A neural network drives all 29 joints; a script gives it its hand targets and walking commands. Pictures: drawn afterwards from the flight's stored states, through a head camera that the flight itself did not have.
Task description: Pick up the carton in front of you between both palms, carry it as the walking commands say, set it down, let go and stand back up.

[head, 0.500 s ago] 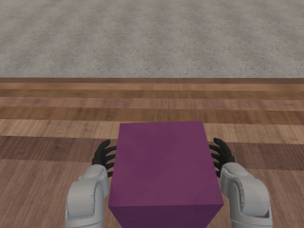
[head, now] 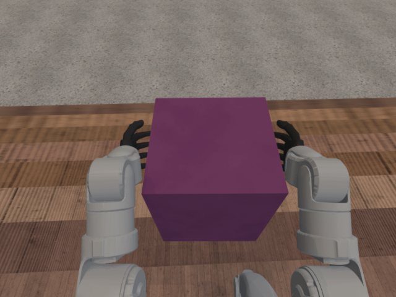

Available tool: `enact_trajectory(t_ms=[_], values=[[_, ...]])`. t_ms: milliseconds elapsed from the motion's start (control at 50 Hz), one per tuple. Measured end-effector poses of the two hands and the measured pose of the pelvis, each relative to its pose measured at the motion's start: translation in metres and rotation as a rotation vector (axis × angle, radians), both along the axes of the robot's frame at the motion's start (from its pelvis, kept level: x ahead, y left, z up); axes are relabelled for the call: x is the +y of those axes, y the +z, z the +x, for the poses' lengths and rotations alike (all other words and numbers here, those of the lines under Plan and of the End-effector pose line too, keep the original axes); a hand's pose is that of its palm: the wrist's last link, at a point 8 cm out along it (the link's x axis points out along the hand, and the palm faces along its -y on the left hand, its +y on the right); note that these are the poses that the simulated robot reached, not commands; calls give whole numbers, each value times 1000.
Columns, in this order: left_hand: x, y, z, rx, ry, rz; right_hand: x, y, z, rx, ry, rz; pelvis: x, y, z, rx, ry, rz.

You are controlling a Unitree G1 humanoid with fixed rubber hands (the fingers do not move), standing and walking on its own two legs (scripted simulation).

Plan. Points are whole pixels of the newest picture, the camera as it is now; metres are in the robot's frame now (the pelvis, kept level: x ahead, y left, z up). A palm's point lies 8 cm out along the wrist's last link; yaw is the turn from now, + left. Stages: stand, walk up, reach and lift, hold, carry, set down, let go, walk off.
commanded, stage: carry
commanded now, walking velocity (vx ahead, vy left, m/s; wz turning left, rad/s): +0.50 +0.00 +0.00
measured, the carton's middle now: (210, 175) +0.36 -0.01 +0.04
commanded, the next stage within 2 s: none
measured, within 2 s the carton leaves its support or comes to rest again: neither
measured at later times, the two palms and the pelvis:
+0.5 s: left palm (143, 65) +0.69 +0.15 +0.08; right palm (248, 61) +0.71 -0.15 +0.08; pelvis +0.33 -0.03 -0.02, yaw +1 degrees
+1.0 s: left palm (161, 52) +1.07 +0.14 -0.09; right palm (230, 52) +1.05 -0.16 -0.09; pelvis +0.70 +0.01 -0.18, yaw +1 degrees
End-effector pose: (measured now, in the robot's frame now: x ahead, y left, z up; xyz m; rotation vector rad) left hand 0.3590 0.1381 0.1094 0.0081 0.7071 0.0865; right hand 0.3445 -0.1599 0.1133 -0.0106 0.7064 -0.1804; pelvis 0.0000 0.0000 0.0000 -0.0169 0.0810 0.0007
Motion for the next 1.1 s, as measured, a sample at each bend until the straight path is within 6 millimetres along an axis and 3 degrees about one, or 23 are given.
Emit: enact_trajectory(t_ms=[120,220,340,440,520,580,660,720,820,920,1020,1100], values=[[3,8,96,-1,27,11,2,6,106,0,44,-7,-9,-4,82,11,14,11],[1,-4,169,9,77,40,1,-14,194,9,88,28,-24,-24,160,-8,22,19],[7,-37,225,102,131,15,8,-42,265,102,110,41,-36,-15,230,9,14,29],[10,-35,288,46,149,-4,10,-41,329,47,95,64,-35,-13,290,26,16,33],[14,-26,350,-37,144,-9,14,-36,385,-36,78,80,-27,-25,348,23,7,17],[21,-29,400,-84,130,-3,21,-40,431,-83,72,79,-17,-48,399,5,-4,-9],[21,-54,478,-129,54,-10,20,-55,491,-130,38,9,-4,-101,476,-53,3,-24],[11,-84,527,-78,0,1,11,-85,527,-76,11,-16,5,-127,516,-49,8,-1],[4,-139,585,85,-24,21,3,-144,578,87,-14,7,16,-140,574,-27,-1,15],[5,-180,650,125,-10,-3,4,-182,642,125,-18,5,17,-153,637,-5,8,14],[3,-209,727,49,14,-23,2,-208,725,48,-8,5,10,-188,719,-17,15,33],[17,-230,785,-33,60,12,16,-232,804,-33,48,30,5,-229,785,-35,5,5]])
